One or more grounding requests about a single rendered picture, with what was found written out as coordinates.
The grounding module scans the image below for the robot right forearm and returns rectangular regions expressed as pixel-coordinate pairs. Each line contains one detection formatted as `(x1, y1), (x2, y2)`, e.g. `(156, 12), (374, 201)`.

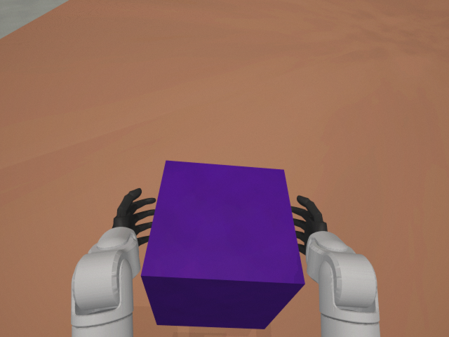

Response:
(306, 231), (380, 337)

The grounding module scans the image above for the robot left forearm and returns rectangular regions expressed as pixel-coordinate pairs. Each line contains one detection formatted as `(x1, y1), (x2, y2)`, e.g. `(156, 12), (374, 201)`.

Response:
(71, 227), (140, 337)

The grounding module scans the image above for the robot right hand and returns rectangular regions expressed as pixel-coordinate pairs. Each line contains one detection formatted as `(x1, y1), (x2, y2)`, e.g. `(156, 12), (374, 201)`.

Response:
(291, 195), (328, 255)

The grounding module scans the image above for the robot left hand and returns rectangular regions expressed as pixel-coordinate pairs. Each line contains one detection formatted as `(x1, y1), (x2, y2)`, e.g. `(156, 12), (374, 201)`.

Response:
(112, 188), (156, 246)

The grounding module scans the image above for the carton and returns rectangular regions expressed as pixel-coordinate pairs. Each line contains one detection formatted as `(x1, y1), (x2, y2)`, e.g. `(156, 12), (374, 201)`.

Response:
(141, 161), (305, 329)

